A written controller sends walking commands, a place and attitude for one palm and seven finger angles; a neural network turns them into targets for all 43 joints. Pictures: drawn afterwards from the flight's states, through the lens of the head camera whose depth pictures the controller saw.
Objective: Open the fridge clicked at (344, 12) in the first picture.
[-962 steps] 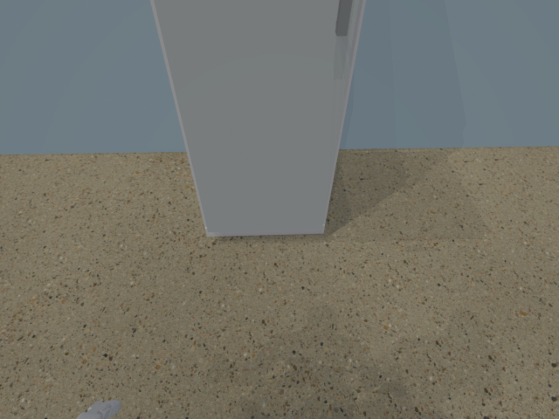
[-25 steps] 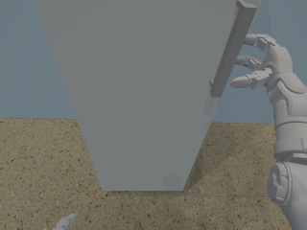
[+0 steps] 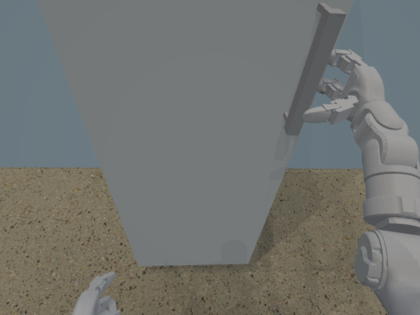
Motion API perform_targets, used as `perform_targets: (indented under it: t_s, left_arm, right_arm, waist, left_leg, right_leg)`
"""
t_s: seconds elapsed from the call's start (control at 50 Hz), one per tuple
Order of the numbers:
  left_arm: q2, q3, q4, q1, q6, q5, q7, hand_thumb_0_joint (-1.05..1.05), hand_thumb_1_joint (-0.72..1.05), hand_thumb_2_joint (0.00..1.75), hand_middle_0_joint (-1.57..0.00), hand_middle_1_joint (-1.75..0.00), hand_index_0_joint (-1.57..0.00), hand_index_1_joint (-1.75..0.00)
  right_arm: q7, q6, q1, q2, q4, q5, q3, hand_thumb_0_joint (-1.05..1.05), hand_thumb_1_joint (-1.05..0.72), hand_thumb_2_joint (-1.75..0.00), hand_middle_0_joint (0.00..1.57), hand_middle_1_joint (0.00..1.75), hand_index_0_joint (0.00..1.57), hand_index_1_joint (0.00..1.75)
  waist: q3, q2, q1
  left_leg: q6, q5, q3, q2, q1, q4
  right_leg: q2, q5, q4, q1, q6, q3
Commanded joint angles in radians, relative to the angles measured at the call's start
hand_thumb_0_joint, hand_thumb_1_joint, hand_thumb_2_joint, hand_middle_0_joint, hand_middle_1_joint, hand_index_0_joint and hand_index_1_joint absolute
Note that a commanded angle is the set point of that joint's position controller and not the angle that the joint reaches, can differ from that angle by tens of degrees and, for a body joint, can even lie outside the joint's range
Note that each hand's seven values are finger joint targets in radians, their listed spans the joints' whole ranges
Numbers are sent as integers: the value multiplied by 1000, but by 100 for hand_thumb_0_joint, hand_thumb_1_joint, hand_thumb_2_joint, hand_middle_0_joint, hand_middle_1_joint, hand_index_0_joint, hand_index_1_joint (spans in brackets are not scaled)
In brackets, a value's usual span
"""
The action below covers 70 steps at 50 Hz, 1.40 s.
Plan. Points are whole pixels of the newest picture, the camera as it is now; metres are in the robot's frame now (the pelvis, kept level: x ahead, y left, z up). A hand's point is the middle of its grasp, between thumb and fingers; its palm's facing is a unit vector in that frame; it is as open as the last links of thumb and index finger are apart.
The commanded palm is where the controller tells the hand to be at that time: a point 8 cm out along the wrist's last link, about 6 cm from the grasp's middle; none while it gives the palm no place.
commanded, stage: slide the fingers in behind the handle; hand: right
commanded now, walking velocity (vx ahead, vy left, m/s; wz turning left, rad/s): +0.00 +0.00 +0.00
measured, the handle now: (305, 76) +0.48 -0.12 +0.26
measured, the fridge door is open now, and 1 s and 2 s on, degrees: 0 0 0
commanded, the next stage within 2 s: grip the handle and tug to test in 1.08 s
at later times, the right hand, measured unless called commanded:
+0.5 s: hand (310, 92) +0.42 -0.12 +0.26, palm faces -0.09 +1.00 -0.01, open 14.0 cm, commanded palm +0.40 -0.17 +0.26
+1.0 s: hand (306, 92) +0.42 -0.11 +0.26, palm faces -0.08 +1.00 +0.00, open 14.1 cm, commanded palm +0.39 -0.17 +0.26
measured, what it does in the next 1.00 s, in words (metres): stands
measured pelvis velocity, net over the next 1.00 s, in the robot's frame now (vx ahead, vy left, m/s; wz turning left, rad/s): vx -0.01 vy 0.01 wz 0.01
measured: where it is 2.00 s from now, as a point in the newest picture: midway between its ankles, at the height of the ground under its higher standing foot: outside the picture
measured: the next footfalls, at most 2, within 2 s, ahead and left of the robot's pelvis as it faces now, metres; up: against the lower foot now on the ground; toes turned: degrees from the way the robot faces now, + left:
none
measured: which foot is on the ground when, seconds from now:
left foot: down 0.00-1.00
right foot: down 0.00-1.00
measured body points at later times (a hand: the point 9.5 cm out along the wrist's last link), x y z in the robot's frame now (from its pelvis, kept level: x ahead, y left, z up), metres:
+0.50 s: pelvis +0.00 +0.00 +0.00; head -0.02 +0.02 +0.45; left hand +0.14 +0.25 -0.10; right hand +0.42 -0.18 +0.26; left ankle -0.01 +0.11 -0.74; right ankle -0.01 -0.11 -0.74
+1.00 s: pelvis -0.01 +0.01 +0.00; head -0.03 +0.02 +0.45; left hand +0.14 +0.25 -0.10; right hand +0.41 -0.17 +0.26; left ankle -0.01 +0.11 -0.74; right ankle -0.01 -0.11 -0.74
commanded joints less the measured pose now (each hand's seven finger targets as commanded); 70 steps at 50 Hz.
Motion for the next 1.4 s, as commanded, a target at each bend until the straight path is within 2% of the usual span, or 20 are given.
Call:
perform_targets:
  t_s: [0.0,0.2,0.26,0.32,0.36,0.42,0.5,0.62,0.64,0.68,0.74,0.86,0.94,0.98,1.04,1.14,1.16,1.26,1.34,1.38]
  left_arm:
    - [124,52,-140,-82,-42,0,3,0,90,90,-20,-30,-20,-30]
    - [118,49,-149,-104,-28,3,4,0,90,90,-20,-30,-20,-30]
    - [122,48,-152,-105,-19,5,4,0,90,90,-20,-30,-20,-30]
    - [113,48,-154,-113,-22,-1,4,0,90,90,-20,-30,-20,-30]
    - [117,48,-150,-113,-19,0,3,0,90,90,-20,-30,-20,-30]
    - [111,47,-146,-114,-24,2,2,0,90,90,-20,-30,-20,-30]
    - [111,46,-141,-117,-15,5,0,0,90,90,-20,-30,-20,-30]
    - [103,43,-142,-119,-12,10,-4,0,90,90,-20,-30,-20,-30]
    - [107,48,-142,-118,-10,13,-4,0,90,90,-20,-30,-20,-30]
    - [102,45,-156,-125,-9,15,-7,0,90,90,-20,-30,-20,-30]
    - [104,46,-159,-132,2,12,-9,0,90,90,-20,-30,-20,-30]
    - [108,41,-156,-143,9,6,-1,0,90,90,-20,-30,-20,-30]
    - [109,46,-150,-130,7,7,2,0,90,90,-20,-30,-20,-30]
    - [103,44,-154,-134,2,6,-1,0,90,90,-20,-30,-20,-30]
    - [104,49,-157,-134,-2,11,-5,0,90,90,-20,-30,-20,-30]
    - [110,47,-156,-140,7,10,-5,0,90,90,-20,-30,-20,-30]
    - [108,46,-158,-146,6,8,-5,0,90,90,-20,-30,-20,-30]
    - [101,43,-162,-148,5,9,-9,0,90,90,-20,-30,-20,-30]
    - [106,47,-158,-147,13,10,-8,0,90,90,-20,-30,-20,-30]
    - [100,42,-160,-153,12,8,-8,0,90,90,-20,-30,-20,-30]
  right_arm:
    - [0,-63,-523,-157,-256,12,-20,0,50,-30,30,120,30,120]
    - [-23,-47,-493,-171,-302,16,-49,0,50,-30,30,120,30,120]
    - [-27,-43,-464,-223,-301,12,-88,0,50,-30,30,120,30,120]
    - [-24,-39,-492,-136,-326,10,-11,0,50,-30,30,120,30,120]
    - [-25,-33,-496,-149,-322,13,-22,0,50,-30,30,120,30,120]
    - [-33,-22,-506,-99,-323,20,4,0,50,-30,30,120,30,120]
    - [-55,-11,-475,-120,-290,18,-25,0,50,-30,30,120,30,120]
    - [-83,-24,-548,-77,-335,7,16,0,50,-30,30,120,30,120]
    - [-89,-25,-507,-117,-326,5,-24,0,50,-30,30,120,30,120]
    - [-91,-28,-485,-115,-363,4,-35,0,50,-30,30,120,30,120]
    - [-83,-20,-424,-109,-351,4,-26,0,50,-30,30,120,30,120]
    - [-73,10,-448,-124,-340,8,-24,0,50,-30,30,120,30,120]
    - [-75,10,-459,-144,-319,6,-36,0,50,-30,30,120,30,120]
    - [-71,-1,-496,-98,-352,7,5,0,50,-30,30,120,30,120]
    - [-68,-15,-458,-98,-377,14,-8,0,50,-30,30,120,30,120]
    - [-65,-1,-438,-110,-357,16,-17,0,50,-30,30,120,30,120]
    - [-66,-4,-467,-113,-381,13,-14,0,50,-30,30,120,30,120]
    - [-72,0,-456,-85,-408,12,2,0,27,-40,32,123,32,123]
    - [-72,10,-435,-95,-387,10,-4,0,8,-48,35,126,35,126]
    - [-71,13,-475,-53,-405,8,34,0,-1,-52,35,127,35,127]
  waist:
    - [-306,23,9]
    - [-290,57,-2]
    - [-288,59,-14]
    - [-279,26,5]
    - [-275,20,1]
    - [-289,26,6]
    - [-270,76,-5]
    - [-287,38,2]
    - [-298,63,-11]
    - [-329,51,-21]
    - [-289,97,-21]
    - [-233,71,-9]
    - [-251,73,-10]
    - [-271,27,-1]
    - [-298,59,-12]
    - [-266,79,-17]
    - [-271,46,-12]
    - [-287,25,-15]
    - [-273,83,-13]
    - [-267,39,-5]
  left_leg:
    - [20,359,-54,-12,45,-30]
    - [15,348,-56,-13,68,-40]
    - [13,357,-61,-8,96,-44]
    - [14,336,-58,-13,57,-45]
    - [16,334,-58,-14,59,-47]
    - [18,333,-56,-17,45,-43]
    - [14,307,-54,-17,53,-48]
    - [17,297,-57,-16,53,-51]
    - [18,313,-57,-17,72,-50]
    - [19,364,-58,-14,106,-38]
    - [12,364,-58,-15,110,-50]
    - [9,277,-62,-16,72,-75]
    - [11,273,-62,-17,78,-77]
    - [14,300,-64,-16,75,-70]
    - [16,329,-58,-19,95,-64]
    - [12,312,-60,-19,93,-72]
    - [13,306,-63,-17,86,-74]
    - [17,327,-60,-19,91,-68]
    - [12,322,-57,-23,91,-73]
    - [14,322,-58,-22,76,-68]
  right_leg:
    - [16,291,-12,180,-39,81]
    - [17,268,-23,160,-43,76]
    - [18,266,-30,139,-43,71]
    - [16,260,-25,168,-42,71]
    - [17,259,-25,166,-41,75]
    - [19,266,-22,183,-40,79]
    - [17,244,-31,154,-40,81]
    - [18,244,-38,176,-37,83]
    - [14,266,-36,178,-39,83]
    - [18,300,-36,180,-37,79]
    - [14,286,-43,157,-41,69]
    - [18,206,-56,139,-42,69]
    - [18,213,-53,143,-41,73]
    - [21,233,-48,166,-41,72]
    - [19,268,-46,182,-40,77]
    - [21,244,-55,159,-42,72]
    - [22,239,-55,166,-42,71]
    - [22,266,-50,182,-39,74]
    - [17,261,-53,174,-40,72]
    - [22,261,-52,180,-38,73]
